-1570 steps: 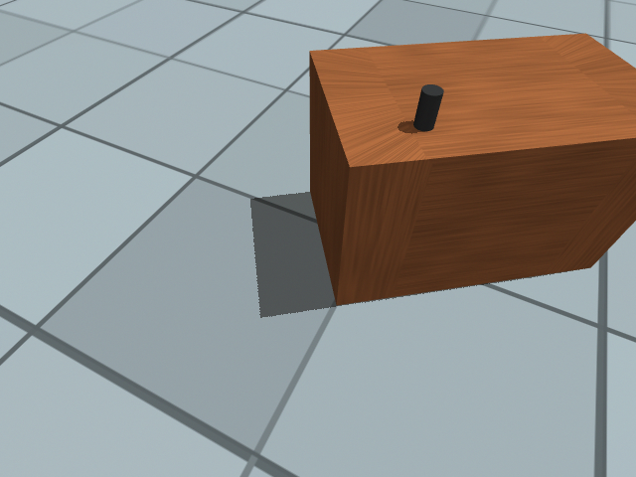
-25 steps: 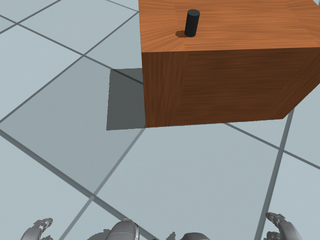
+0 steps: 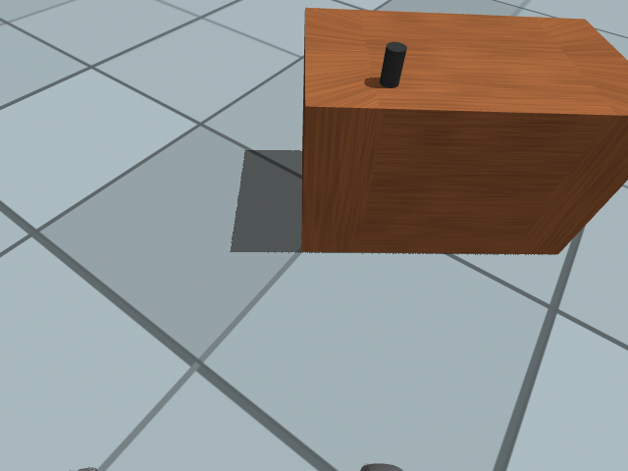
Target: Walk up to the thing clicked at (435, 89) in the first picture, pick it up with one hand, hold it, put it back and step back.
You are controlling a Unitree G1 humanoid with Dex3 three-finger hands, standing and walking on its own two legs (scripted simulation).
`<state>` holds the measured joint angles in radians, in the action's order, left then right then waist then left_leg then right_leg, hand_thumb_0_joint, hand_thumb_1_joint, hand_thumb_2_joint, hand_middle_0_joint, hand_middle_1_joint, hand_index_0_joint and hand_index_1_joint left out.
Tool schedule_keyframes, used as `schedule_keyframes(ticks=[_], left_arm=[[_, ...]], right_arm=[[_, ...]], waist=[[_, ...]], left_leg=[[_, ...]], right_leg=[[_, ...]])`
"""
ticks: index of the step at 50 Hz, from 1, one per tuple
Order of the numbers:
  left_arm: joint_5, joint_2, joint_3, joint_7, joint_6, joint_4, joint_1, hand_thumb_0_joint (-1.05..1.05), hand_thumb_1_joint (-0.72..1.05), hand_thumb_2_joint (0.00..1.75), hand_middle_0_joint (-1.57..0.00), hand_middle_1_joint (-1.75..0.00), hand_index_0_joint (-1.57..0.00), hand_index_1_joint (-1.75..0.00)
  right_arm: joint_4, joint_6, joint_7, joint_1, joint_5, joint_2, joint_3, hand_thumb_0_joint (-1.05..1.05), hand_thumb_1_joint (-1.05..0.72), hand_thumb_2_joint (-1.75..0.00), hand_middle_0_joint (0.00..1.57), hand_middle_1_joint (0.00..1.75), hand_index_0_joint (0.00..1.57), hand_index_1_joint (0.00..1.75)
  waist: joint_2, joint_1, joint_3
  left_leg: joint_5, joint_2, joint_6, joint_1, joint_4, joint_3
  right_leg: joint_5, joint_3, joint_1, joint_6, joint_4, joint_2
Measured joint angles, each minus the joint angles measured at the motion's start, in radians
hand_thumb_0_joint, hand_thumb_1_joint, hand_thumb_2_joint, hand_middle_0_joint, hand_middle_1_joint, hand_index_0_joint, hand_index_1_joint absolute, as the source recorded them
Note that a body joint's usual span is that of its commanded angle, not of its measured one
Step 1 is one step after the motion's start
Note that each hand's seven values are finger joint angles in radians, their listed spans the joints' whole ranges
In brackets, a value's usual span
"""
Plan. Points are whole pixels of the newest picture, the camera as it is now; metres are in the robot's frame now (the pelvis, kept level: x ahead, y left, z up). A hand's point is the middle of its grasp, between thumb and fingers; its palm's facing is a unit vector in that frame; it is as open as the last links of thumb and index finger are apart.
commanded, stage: step back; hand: right
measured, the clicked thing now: (392, 65) +1.09 -0.19 -0.06
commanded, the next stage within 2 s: stand in 0.84 s
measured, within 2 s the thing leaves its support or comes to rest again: neither
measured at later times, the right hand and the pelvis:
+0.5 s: hand out of the picture +0.09 -0.24 -0.14, palm faces -0.04 +0.94 -0.35, open 7.4 cm; pelvis +0.01 +0.00 +0.01, yaw +0 degrees
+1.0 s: hand out of the picture +0.13 -0.25 -0.13, palm faces -0.02 +0.94 -0.33, open 7.4 cm; pelvis +0.02 +0.00 +0.02, yaw +0 degrees
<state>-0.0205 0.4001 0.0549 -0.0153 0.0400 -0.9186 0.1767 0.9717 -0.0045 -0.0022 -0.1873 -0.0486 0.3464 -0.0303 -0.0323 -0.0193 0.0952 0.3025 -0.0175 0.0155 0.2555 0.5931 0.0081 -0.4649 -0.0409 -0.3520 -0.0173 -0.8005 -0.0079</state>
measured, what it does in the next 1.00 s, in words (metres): stands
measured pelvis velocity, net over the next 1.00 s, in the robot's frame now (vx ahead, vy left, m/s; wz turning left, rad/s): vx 0.02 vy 0.00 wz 0.00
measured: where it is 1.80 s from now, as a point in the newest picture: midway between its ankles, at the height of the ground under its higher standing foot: outside the picture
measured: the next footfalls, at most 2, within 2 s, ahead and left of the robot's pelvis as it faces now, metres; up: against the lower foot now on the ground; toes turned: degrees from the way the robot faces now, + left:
none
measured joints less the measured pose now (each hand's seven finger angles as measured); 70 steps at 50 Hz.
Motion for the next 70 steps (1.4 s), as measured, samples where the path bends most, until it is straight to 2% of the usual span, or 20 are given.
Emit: schedule_keyframes(ticks=[2, 4, 5, 7, 9, 10, 13, 18, 24, 38, 55, 70], left_arm=[[-0.002, -0.001, 0.002, -0.005, -0.011, -0.020, 0.018, 0.01, 0.90, 0.90, -0.20, -0.30, -0.20, -0.30], [-0.009, -0.017, 0.005, 0.000, -0.023, -0.047, 0.018, 0.01, 0.90, 0.90, -0.20, -0.30, -0.20, -0.30], [-0.013, -0.025, 0.003, 0.002, -0.031, -0.057, 0.020, 0.01, 0.90, 0.90, -0.20, -0.30, -0.20, -0.30], [-0.020, -0.031, -0.002, 0.000, -0.042, -0.067, 0.027, 0.01, 0.90, 0.90, -0.20, -0.30, -0.20, -0.30], [-0.019, -0.038, -0.007, 0.000, -0.047, -0.075, 0.025, 0.01, 0.90, 0.90, -0.20, -0.30, -0.20, -0.30], [-0.019, -0.042, -0.010, 0.000, -0.049, -0.079, 0.022, 0.01, 0.90, 0.90, -0.20, -0.30, -0.20, -0.30], [-0.014, -0.044, -0.016, -0.001, -0.049, -0.093, 0.007, 0.01, 0.90, 0.90, -0.20, -0.30, -0.20, -0.30], [-0.003, -0.038, -0.022, -0.005, -0.051, -0.125, -0.013, 0.01, 0.90, 0.90, -0.20, -0.30, -0.20, -0.30], [0.006, -0.026, -0.025, 0.006, -0.062, -0.145, -0.058, 0.01, 0.90, 0.90, -0.20, -0.30, -0.20, -0.30], [0.004, -0.033, -0.030, 0.016, -0.056, -0.157, -0.133, 0.01, 0.90, 0.90, -0.20, -0.30, -0.20, -0.30], [0.011, -0.062, -0.050, 0.013, -0.052, -0.206, -0.099, 0.01, 0.90, 0.90, -0.20, -0.30, -0.20, -0.30], [0.011, -0.053, -0.053, 0.010, -0.058, -0.213, -0.075, 0.01, 0.90, 0.90, -0.20, -0.30, -0.20, -0.30]], right_arm=[[-0.001, 0.002, -0.005, 0.010, -0.002, 0.000, 0.000, 0.01, -0.90, -0.89, 0.21, 0.30, 0.20, 0.30], [0.000, 0.007, -0.005, 0.026, 0.003, 0.009, -0.003, 0.00, -0.90, -0.89, 0.21, 0.30, 0.20, 0.30], [0.002, 0.011, -0.005, 0.029, 0.007, 0.012, -0.005, 0.00, -0.90, -0.89, 0.21, 0.30, 0.20, 0.30], [0.010, 0.015, -0.005, 0.031, 0.013, 0.012, -0.006, 0.00, -0.90, -0.89, 0.21, 0.30, 0.20, 0.30], [0.019, 0.010, -0.009, 0.026, 0.018, 0.021, -0.009, 0.00, -0.91, -0.89, 0.21, 0.30, 0.20, 0.30], [0.025, 0.005, -0.010, 0.022, 0.019, 0.026, -0.011, 0.00, -0.91, -0.89, 0.21, 0.30, 0.20, 0.30], [0.054, -0.004, -0.009, 0.018, 0.013, 0.026, -0.016, 0.00, -0.91, -0.89, 0.21, 0.30, 0.20, 0.30], [0.094, -0.008, -0.013, 0.016, 0.008, 0.004, -0.003, 0.00, -0.91, -0.89, 0.21, 0.30, 0.20, 0.30], [0.117, -0.017, -0.008, 0.044, 0.017, -0.020, 0.004, 0.00, -0.91, -0.89, 0.21, 0.30, 0.20, 0.30], [0.121, -0.011, 0.001, 0.129, 0.023, -0.019, -0.005, 0.00, -0.91, -0.89, 0.21, 0.30, 0.20, 0.30], [0.140, -0.011, -0.004, 0.130, 0.038, -0.006, 0.013, 0.00, -0.91, -0.89, 0.21, 0.30, 0.20, 0.30], [0.162, -0.008, -0.007, 0.094, 0.036, 0.005, 0.023, 0.00, -0.91, -0.89, 0.21, 0.30, 0.20, 0.30]], waist=[[0.005, 0.000, -0.017], [0.041, 0.001, -0.011], [0.056, 0.002, -0.014], [0.054, -0.007, -0.031], [0.053, -0.011, -0.039], [0.055, -0.011, -0.043], [0.039, -0.013, -0.044], [0.023, -0.008, -0.061], [0.016, 0.000, -0.047], [0.027, 0.002, -0.040], [0.030, 0.011, -0.024], [0.043, 0.016, -0.036]], left_leg=[[0.002, 0.014, -0.008, 0.010, 0.010, -0.006], [0.012, 0.045, -0.019, 0.017, 0.038, 0.007], [0.029, 0.050, -0.018, 0.023, 0.051, 0.024], [0.122, 0.028, -0.015, 0.039, 0.088, 0.046], [0.137, 0.012, -0.011, 0.036, 0.087, 0.047], [0.119, 0.011, -0.008, 0.026, 0.060, 0.045], [-0.022, -0.005, -0.005, -0.001, -0.010, 0.033], [-0.030, -0.006, 0.001, -0.030, -0.069, 0.029], [-0.044, -0.004, 0.000, -0.062, -0.117, 0.033], [-0.046, -0.012, 0.002, -0.101, -0.152, 0.032], [-0.110, -0.003, -0.009, -0.161, -0.270, 0.029], [-0.130, 0.014, -0.024, -0.161, -0.284, 0.033]], right_leg=[[0.029, 0.012, 0.070, 0.001, 0.132, -0.003], [0.168, 0.028, 0.118, 0.012, 0.231, 0.023], [0.186, 0.037, 0.125, 0.015, 0.245, 0.034], [0.184, 0.036, 0.117, 0.007, 0.245, 0.031], [0.180, 0.038, 0.113, 0.005, 0.243, 0.020], [0.178, 0.043, 0.111, 0.010, 0.240, 0.015], [0.174, 0.038, 0.112, 0.029, 0.232, -0.007], [0.201, 0.032, 0.144, 0.031, 0.304, -0.008], [0.220, 0.037, 0.184, 0.040, 0.365, -0.008], [0.211, 0.036, 0.215, 0.043, 0.382, -0.017], [0.269, 0.032, 0.264, 0.037, 0.481, -0.011], [0.289, 0.037, 0.263, 0.022, 0.493, 0.006]])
